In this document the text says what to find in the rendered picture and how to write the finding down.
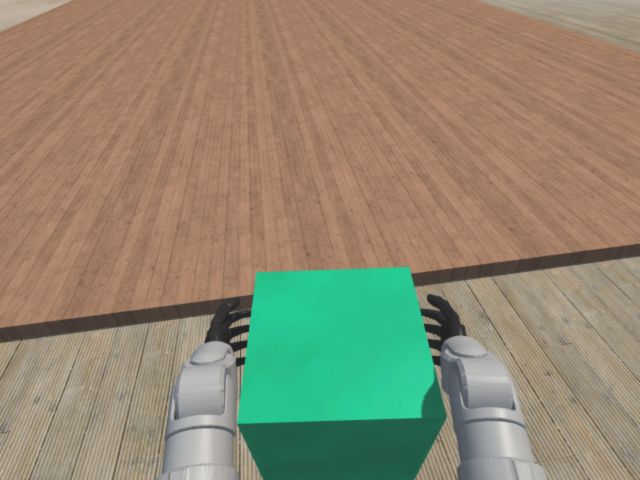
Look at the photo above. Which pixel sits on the left robot hand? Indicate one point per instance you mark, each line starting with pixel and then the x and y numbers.
pixel 221 322

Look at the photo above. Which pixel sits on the robot left forearm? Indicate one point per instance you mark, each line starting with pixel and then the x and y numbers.
pixel 201 423

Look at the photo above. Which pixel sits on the right robot hand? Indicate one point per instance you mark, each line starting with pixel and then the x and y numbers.
pixel 447 318

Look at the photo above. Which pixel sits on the robot right forearm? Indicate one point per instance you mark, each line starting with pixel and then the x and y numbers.
pixel 487 417

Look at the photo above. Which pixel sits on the carton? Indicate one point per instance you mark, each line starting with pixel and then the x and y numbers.
pixel 339 381

